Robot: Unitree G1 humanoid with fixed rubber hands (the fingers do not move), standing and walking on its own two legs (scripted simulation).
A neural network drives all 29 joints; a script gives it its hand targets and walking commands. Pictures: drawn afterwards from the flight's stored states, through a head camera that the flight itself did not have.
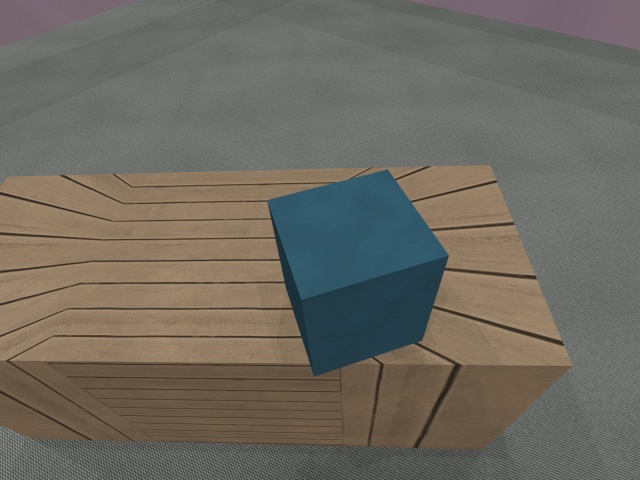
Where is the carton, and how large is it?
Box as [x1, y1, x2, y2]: [267, 169, 448, 376]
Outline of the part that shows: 387,169 267,200 286,289 314,376 422,339 448,255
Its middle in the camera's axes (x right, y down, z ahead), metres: +0.05 +0.06 +0.67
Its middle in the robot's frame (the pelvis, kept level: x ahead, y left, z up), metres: +0.46 +0.01 -0.07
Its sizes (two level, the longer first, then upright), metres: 0.210 0.200 0.250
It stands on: a pedestal, 0.58 m high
